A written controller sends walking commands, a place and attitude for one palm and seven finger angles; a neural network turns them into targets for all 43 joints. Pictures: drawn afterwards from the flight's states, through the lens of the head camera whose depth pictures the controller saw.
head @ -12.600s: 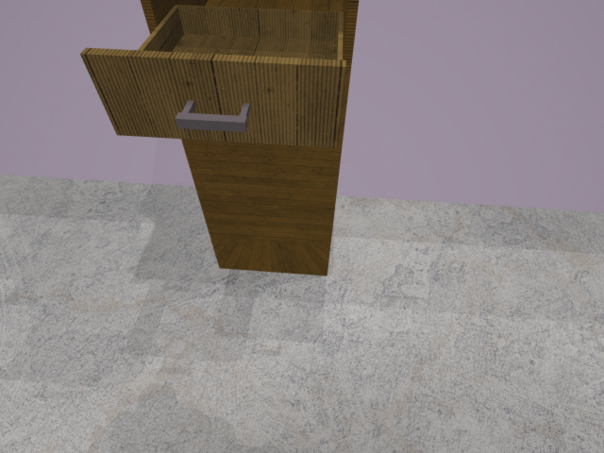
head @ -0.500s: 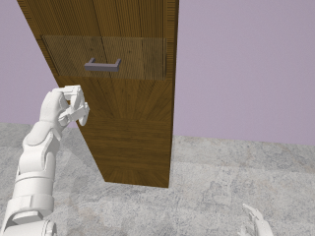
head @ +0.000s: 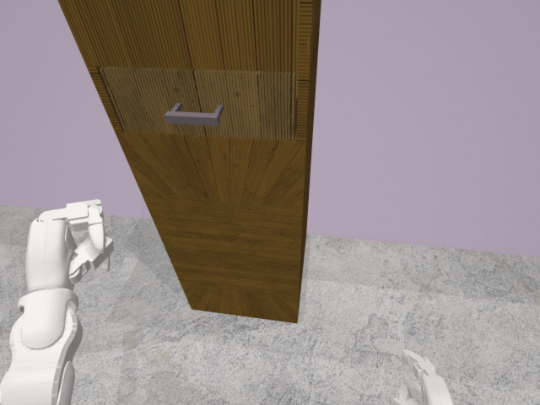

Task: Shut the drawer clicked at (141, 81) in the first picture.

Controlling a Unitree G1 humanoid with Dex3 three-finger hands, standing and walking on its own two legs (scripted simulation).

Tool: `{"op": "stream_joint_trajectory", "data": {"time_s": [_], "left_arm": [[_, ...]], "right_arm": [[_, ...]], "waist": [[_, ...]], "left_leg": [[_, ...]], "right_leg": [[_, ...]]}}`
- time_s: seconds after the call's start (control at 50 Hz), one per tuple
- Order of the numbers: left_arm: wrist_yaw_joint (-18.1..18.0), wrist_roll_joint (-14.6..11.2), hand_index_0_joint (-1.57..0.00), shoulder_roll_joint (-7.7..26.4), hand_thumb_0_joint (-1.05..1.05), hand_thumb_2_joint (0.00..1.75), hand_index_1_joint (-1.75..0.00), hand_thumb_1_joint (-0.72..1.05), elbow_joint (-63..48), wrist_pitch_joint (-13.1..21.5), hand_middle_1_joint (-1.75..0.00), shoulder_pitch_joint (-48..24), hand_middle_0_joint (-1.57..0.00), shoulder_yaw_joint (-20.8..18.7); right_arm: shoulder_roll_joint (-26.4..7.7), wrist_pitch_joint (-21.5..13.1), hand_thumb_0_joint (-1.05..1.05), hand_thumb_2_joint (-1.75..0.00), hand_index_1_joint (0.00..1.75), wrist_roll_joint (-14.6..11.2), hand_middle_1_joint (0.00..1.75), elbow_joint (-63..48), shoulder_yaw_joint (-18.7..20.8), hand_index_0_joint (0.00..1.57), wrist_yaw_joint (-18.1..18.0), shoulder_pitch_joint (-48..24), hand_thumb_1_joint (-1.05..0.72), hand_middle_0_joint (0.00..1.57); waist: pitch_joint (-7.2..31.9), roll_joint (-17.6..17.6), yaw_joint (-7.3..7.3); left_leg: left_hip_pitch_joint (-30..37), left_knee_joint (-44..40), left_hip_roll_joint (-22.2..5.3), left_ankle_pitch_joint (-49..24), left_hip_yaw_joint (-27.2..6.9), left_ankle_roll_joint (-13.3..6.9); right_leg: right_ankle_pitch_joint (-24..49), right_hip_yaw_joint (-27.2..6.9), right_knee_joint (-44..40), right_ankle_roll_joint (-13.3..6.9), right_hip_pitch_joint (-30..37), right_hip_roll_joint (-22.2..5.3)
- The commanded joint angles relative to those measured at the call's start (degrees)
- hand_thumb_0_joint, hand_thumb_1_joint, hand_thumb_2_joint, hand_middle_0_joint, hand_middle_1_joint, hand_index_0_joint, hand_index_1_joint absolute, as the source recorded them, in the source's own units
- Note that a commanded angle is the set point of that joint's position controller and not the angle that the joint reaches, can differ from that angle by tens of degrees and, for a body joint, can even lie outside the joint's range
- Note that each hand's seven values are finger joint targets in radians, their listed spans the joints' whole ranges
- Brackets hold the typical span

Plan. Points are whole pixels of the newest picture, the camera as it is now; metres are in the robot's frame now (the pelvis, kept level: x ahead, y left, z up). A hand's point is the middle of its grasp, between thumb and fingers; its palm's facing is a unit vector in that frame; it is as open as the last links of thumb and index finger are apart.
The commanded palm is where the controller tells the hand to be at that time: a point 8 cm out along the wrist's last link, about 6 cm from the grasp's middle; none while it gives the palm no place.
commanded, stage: draw the hand back to the body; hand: left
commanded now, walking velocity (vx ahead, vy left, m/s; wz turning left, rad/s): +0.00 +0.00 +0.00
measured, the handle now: (195, 113) +0.59 +0.21 +0.15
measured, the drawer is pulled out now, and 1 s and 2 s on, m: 0.00 0.00 0.00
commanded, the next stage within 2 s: step back with the hand held close in 0.46 s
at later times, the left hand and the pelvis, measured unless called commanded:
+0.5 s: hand (56, 301) +0.18 +0.26 +0.16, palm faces +0.46 -0.81 -0.35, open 3.2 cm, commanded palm +0.13 +0.29 +0.17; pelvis +0.00 +0.01 +0.00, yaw +1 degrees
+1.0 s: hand (47, 317) +0.16 +0.26 +0.15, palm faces +0.29 -0.81 -0.51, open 3.2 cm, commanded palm +0.10 +0.30 +0.17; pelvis -0.04 +0.02 +0.00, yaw -1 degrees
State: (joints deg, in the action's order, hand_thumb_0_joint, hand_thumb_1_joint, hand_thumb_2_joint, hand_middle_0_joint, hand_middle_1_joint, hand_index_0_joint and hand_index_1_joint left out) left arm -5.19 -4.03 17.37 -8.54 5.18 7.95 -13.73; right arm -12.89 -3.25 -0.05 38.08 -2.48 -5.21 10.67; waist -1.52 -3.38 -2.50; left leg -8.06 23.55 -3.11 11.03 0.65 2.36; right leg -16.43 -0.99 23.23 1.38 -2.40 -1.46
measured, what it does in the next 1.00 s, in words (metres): stands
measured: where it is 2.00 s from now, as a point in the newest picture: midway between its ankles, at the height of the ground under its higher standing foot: outside the picture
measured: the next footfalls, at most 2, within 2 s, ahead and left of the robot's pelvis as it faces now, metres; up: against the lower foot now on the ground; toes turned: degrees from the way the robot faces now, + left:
right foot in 1.80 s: -0.15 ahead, -0.09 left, +0.00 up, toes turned +6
left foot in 2.00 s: -0.22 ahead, +0.17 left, +0.00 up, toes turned +6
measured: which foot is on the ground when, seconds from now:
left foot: down 0.00-1.00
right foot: down 0.00-1.00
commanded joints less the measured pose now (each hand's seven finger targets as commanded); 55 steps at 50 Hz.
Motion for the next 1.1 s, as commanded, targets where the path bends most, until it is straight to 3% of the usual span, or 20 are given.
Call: {"op": "stream_joint_trajectory", "data": {"time_s": [0.0,0.08,0.26,0.32,0.38,0.56,0.58,0.6,0.62,0.64,0.7,0.8,0.86,0.88,0.94,0.98,1.04,1.08], "left_arm": [[-0.28,-0.33,-1.40,10.22,0.00,0.90,-1.60,0.90,-16.82,4.81,-1.60,-2.60,-1.40,-6.28],[-0.35,-0.14,-1.40,11.23,0.00,0.90,-1.60,0.90,-21.06,5.34,-1.60,4.99,-1.40,-8.44],[-0.89,0.25,-1.40,10.15,0.00,0.90,-1.60,0.90,-30.19,5.75,-1.60,18.62,-1.40,-9.36],[-1.39,0.71,-1.40,9.62,0.00,0.90,-1.60,0.90,-30.01,5.45,-1.60,14.03,-1.40,-8.11],[-1.63,0.81,-1.40,9.54,0.00,0.90,-1.60,0.90,-27.86,4.81,-1.60,13.27,-1.40,-8.22],[-1.50,0.60,-1.40,9.38,0.00,0.90,-1.60,0.90,-28.99,4.31,-1.60,14.34,-1.40,-8.57],[-2.08,0.89,-1.40,19.65,0.00,0.90,-1.60,0.90,-33.57,7.12,-1.60,4.91,-1.40,-18.60],[-1.29,0.77,-1.40,13.92,0.00,0.90,-1.60,0.90,-29.78,7.39,-1.60,12.96,-1.40,-13.67],[-0.69,0.88,-1.40,11.09,0.00,0.90,-1.60,0.90,-27.15,6.91,-1.60,19.29,-1.40,-11.33],[-0.39,0.94,-1.40,10.29,0.00,0.90,-1.60,0.90,-27.95,6.79,-1.60,21.25,-1.40,-10.16],[-0.52,0.89,-1.40,11.70,0.00,0.90,-1.60,0.90,-30.63,7.17,-1.60,23.55,-1.40,-11.23],[-1.37,0.32,-1.40,14.25,0.00,0.90,-1.60,0.90,-32.75,7.31,-1.60,27.25,-1.40,-14.06],[-1.79,0.15,-1.40,14.58,0.00,0.90,-1.60,0.90,-34.57,7.75,-1.60,27.62,-1.40,-14.26],[-2.10,0.21,-1.40,16.13,0.00,0.90,-1.60,0.90,-35.08,8.08,-1.60,27.83,-1.40,-15.68],[-2.45,0.28,-1.40,14.53,0.00,0.90,-1.60,0.90,-35.90,8.96,-1.60,28.43,-1.40,-14.29],[-2.86,0.34,-1.40,15.52,0.00,0.90,-1.60,0.90,-35.73,9.69,-1.60,28.72,-1.40,-15.34],[-3.30,0.54,-1.40,14.06,0.00,0.90,-1.60,0.90,-34.77,11.03,-1.60,28.46,-1.40,-14.38],[-3.73,0.90,-1.40,15.35,0.00,0.90,-1.60,0.90,-34.73,12.12,-1.60,27.60,-1.40,-15.66]], "right_arm": [[-5.69,-3.47,0.00,-0.90,0.30,0.25,0.30,-10.45,2.84,0.20,-0.07,-9.29,-0.90,0.20],[-5.73,-3.84,0.00,-0.90,0.30,0.50,0.30,-10.76,3.34,0.20,0.04,-9.27,-0.90,0.20],[-4.95,-5.46,0.00,-0.90,0.30,0.43,0.30,-11.93,3.66,0.20,-0.27,-8.05,-0.90,0.20],[-5.17,-6.09,0.00,-0.90,0.30,0.60,0.30,-11.20,3.44,0.20,-0.67,-7.68,-0.90,0.20],[-5.35,-6.24,0.00,-0.90,0.30,0.65,0.30,-10.86,3.42,0.20,-1.05,-7.49,-0.90,0.20],[-4.66,-5.79,0.00,-0.90,0.30,1.11,0.30,-11.12,2.79,0.20,-0.70,-8.24,-0.90,0.20],[-5.87,-3.95,0.00,-0.90,0.30,0.42,0.30,-13.85,2.26,0.20,-0.16,-7.48,-0.90,0.20],[-5.49,-2.98,0.00,-0.90,0.30,0.74,0.30,-12.16,2.79,0.20,0.05,-8.58,-0.90,0.20],[-5.87,-1.96,0.00,-0.90,0.30,0.78,0.30,-12.64,3.28,0.20,0.33,-7.73,-0.90,0.20],[-6.10,-1.04,0.00,-0.90,0.30,0.74,0.30,-13.32,3.64,0.20,0.62,-7.42,-0.90,0.20],[-6.51,0.64,0.00,-0.90,0.30,0.39,0.30,-14.84,4.38,0.20,0.54,-6.79,-0.90,0.20],[-5.83,2.58,0.00,-0.90,0.30,-0.46,0.30,-16.84,5.08,0.20,0.24,-6.72,-0.90,0.20],[-6.02,2.74,0.00,-0.90,0.30,-0.80,0.30,-17.51,5.57,0.20,0.19,-6.26,-0.90,0.20],[-6.26,2.64,0.00,-0.90,0.30,-0.61,0.30,-17.41,5.74,0.20,-0.04,-6.52,-0.90,0.20],[-6.50,1.87,0.00,-0.90,0.30,-0.86,0.30,-17.77,5.81,0.20,0.00,-5.67,-0.90,0.20],[-6.72,1.21,0.00,-0.90,0.30,-0.83,0.30,-17.54,6.01,0.20,-0.22,-5.83,-0.90,0.20],[-6.70,0.04,0.00,-0.90,0.30,-1.00,0.30,-17.39,5.86,0.20,-0.14,-5.30,-0.90,0.20],[-7.07,-0.87,0.00,-0.90,0.30,-0.85,0.30,-16.93,6.11,0.20,-0.34,-5.24,-0.90,0.20]], "waist": [[6.43,1.43,-0.68],[5.18,1.54,-1.17],[3.61,-0.43,-1.34],[1.15,-0.25,-0.42],[0.54,1.66,-0.62],[2.65,-0.59,-1.60],[-1.98,-2.95,0.61],[-1.21,1.79,0.87],[0.36,3.57,1.10],[2.34,3.60,1.29],[7.29,0.43,1.56],[11.02,1.65,1.40],[11.21,1.20,1.61],[11.84,0.52,1.31],[10.20,-1.70,1.78],[8.96,-1.54,1.84],[5.86,-1.14,2.34],[4.40,-0.68,2.51]], "left_leg": [[7.60,-2.52,2.63,-8.18,2.71,-3.54],[7.54,-2.22,2.55,-7.69,3.06,-3.51],[7.31,-1.47,2.29,-8.22,3.08,-3.25],[7.07,-1.91,2.44,-5.97,2.58,-3.14],[7.48,-2.01,2.43,-5.39,2.59,-3.39],[7.06,-2.21,2.48,-7.68,1.85,-3.08],[3.23,-0.88,1.84,-3.94,1.61,-3.74],[1.33,0.99,1.91,-5.06,1.13,-4.15],[2.33,1.77,1.63,-7.55,1.60,-4.17],[2.68,1.96,1.35,-10.37,1.65,-4.16],[4.28,1.73,0.34,-19.33,1.84,-4.12],[3.81,2.58,-0.58,-25.88,1.71,-4.00],[2.28,2.74,-0.87,-24.07,1.99,-3.87],[1.83,2.36,-0.64,-22.58,1.91,-3.77],[-1.83,0.78,-1.17,-17.24,0.98,-3.89],[-4.38,-0.31,-0.93,-9.62,0.62,-3.94],[-10.16,-2.06,-1.14,3.44,-0.69,-4.31],[-12.62,-2.68,-0.98,10.96,-1.26,-4.39]], "right_leg": [[12.45,2.98,-5.48,-1.24,-5.33,2.04],[11.49,2.94,-6.58,-1.11,-6.16,2.21],[11.79,3.09,-6.09,-1.22,-6.85,2.34],[9.20,3.31,-6.87,-1.18,-8.43,2.42],[8.18,3.29,-7.51,-1.09,-8.88,2.50],[10.91,3.15,-6.03,-1.54,-5.80,2.20],[13.29,-0.19,-9.00,-1.32,-10.55,0.12],[16.10,0.06,-8.56,-1.25,-11.21,-0.97],[18.63,0.17,-7.76,-1.05,-11.36,-1.29],[20.41,0.78,-6.53,-0.76,-10.68,-1.31],[23.58,2.39,-3.20,0.05,-9.24,-0.66],[27.06,2.89,-0.10,0.55,-8.14,-0.21],[25.96,2.52,0.75,0.77,-8.76,-0.11],[24.34,2.53,0.54,0.81,-8.66,0.06],[18.34,2.56,1.54,0.80,-8.99,0.69],[13.08,2.21,0.49,0.70,-9.87,0.82],[5.65,1.22,0.05,0.29,-10.66,0.75],[-0.46,0.45,-1.51,0.17,-12.09,0.96]]}}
